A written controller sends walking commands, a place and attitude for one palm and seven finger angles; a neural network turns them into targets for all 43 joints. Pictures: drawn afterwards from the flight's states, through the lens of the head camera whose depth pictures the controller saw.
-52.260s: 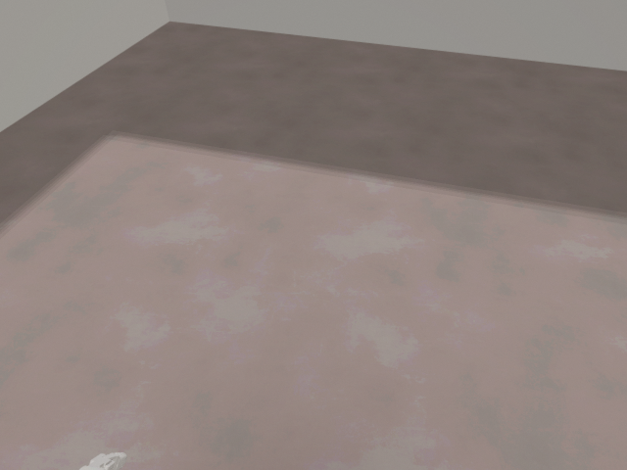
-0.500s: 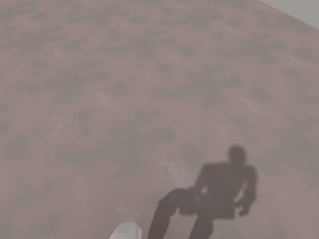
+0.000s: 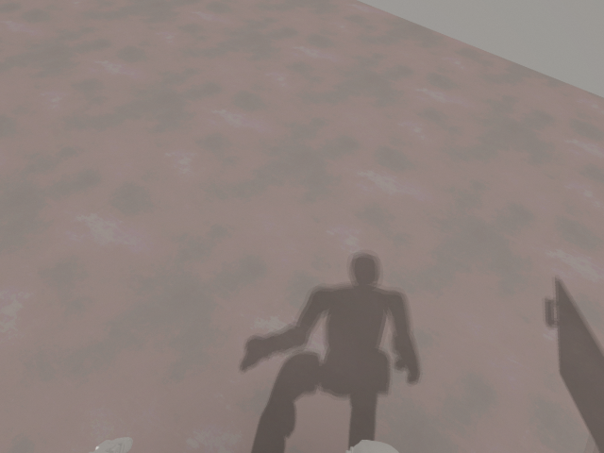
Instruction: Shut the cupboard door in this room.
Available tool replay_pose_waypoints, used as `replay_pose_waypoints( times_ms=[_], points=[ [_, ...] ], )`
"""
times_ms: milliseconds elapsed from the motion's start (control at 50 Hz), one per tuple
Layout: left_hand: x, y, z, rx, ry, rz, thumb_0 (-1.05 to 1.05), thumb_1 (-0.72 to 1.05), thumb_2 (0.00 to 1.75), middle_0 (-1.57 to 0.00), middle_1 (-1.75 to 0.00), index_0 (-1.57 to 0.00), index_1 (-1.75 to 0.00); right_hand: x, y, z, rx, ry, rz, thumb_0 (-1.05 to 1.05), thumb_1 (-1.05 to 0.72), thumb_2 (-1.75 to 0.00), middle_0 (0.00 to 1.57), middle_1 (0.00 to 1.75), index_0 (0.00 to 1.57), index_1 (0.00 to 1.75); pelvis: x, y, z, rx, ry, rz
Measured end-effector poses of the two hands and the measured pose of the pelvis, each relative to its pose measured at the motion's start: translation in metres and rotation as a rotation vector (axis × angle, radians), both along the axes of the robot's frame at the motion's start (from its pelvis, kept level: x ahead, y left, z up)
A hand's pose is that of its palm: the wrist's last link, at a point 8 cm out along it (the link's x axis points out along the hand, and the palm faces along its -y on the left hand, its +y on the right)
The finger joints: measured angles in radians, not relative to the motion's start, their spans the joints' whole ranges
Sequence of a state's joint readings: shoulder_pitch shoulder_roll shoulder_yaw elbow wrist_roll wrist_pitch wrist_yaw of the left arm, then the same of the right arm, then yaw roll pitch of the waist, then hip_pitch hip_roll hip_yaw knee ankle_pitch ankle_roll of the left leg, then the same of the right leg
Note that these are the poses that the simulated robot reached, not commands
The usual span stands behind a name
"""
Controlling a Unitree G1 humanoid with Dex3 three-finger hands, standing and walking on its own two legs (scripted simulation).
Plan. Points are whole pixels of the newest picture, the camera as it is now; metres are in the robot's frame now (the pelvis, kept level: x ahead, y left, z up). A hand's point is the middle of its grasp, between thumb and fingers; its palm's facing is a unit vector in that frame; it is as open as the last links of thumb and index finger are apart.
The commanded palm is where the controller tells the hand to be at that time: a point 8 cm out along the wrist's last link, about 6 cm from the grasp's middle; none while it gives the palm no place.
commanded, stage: turn to face it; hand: left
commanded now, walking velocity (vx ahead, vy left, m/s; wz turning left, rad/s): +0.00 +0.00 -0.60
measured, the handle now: out of the picture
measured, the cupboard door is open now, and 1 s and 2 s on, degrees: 46 46 46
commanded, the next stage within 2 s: none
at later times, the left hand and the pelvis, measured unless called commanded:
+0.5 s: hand (208, 448) +0.15 +0.15 -0.17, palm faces -0.26 -0.95 -0.20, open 7.4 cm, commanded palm none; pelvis +0.02 -0.02 -0.01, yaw -17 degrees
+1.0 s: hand (257, 395) +0.22 +0.08 -0.16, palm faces -0.55 -0.78 -0.28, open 7.4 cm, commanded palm none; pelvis +0.01 -0.03 -0.02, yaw -36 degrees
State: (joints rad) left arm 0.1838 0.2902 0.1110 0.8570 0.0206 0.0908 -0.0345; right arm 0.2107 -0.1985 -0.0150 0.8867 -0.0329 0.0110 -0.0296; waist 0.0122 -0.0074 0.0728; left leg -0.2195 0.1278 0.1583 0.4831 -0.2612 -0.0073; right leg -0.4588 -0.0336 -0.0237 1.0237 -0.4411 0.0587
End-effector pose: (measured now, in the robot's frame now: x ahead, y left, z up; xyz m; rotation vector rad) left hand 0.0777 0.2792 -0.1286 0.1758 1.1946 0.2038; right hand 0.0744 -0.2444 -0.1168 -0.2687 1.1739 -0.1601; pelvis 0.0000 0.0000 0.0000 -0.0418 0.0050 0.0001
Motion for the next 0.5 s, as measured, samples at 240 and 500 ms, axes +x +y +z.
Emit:
replay_pose_waypoints(
  times_ms=[240, 500],
  points=[
    [0.069, -0.077, 0.005, 0.036, -0.06, -0.245, 0.0, 0.91, 0.9, -0.2, -0.3, -0.2, -0.3, -0.086, -0.063, -0.04, 0.025, 0.141, -0.263, 0.01, -0.91, -0.89, 0.2, 0.3, 0.2, 0.29, 0.005, -0.032, -0.016, 0.038, -0.002, -0.156],
    [0.075, -0.084, -0.016, -0.041, 0.024, -0.328, 0.0, 0.9, 0.9, -0.2, -0.3, -0.21, -0.3, -0.049, -0.042, -0.01, 0.007, -0.028, -0.338, 0.0, -0.91, -0.89, 0.2, 0.3, 0.2, 0.29, 0.017, -0.016, -0.01, 0.041, 0.007, -0.301]
  ],
)
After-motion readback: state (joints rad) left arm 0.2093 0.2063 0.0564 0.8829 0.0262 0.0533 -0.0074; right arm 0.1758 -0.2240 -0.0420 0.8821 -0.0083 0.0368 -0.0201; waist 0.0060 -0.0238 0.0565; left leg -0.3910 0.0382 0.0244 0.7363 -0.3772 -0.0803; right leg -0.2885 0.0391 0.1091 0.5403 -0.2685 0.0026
